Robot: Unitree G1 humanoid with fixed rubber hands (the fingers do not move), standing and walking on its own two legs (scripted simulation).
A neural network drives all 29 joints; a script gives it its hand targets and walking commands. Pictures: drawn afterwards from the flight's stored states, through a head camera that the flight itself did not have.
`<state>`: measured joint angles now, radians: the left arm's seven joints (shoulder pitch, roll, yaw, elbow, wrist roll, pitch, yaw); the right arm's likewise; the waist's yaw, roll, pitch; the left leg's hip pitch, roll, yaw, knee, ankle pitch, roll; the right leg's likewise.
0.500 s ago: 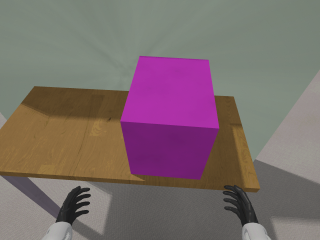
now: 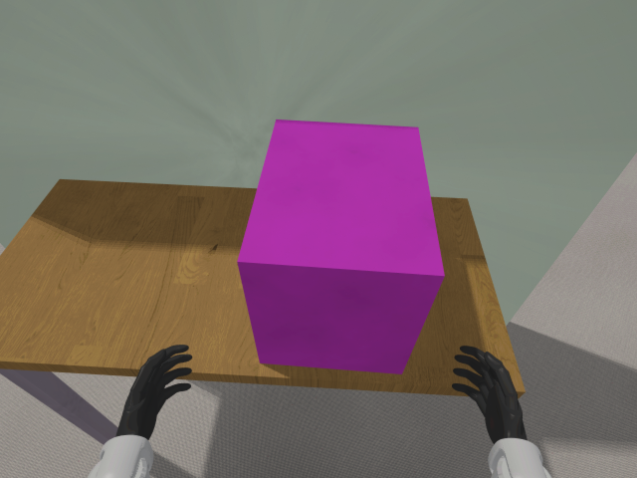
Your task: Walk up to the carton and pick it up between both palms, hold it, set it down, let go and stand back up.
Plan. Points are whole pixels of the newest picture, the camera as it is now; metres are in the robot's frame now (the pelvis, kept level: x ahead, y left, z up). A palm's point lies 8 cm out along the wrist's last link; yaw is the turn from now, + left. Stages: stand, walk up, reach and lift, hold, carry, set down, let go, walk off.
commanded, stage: reach and lift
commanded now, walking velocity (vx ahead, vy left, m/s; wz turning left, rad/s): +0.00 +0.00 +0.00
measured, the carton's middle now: (338, 246) +0.46 +0.01 +0.00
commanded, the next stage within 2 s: none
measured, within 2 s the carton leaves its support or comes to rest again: neither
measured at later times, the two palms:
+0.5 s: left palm (157, 335) +0.27 +0.24 +0.03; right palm (505, 353) +0.27 -0.20 +0.03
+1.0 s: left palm (156, 260) +0.34 +0.24 +0.09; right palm (500, 275) +0.35 -0.19 +0.08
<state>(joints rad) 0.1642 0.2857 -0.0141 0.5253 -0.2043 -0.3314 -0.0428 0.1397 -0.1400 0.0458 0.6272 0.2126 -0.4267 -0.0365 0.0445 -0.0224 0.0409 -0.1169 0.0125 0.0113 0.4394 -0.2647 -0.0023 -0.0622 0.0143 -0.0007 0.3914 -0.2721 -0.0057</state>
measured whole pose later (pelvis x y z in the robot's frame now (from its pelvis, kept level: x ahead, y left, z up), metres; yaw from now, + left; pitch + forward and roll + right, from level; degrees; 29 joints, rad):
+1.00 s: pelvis -0.02 -0.01 +0.00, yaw -1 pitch +1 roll +0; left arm -0.47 0.35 0.11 0.49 -0.24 0.24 -0.04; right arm -0.44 -0.25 0.04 0.52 0.33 0.11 -0.15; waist 0.04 -0.02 0.02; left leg -0.21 0.03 0.02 0.38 -0.19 -0.01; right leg -0.16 0.03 0.01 0.34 -0.20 -0.01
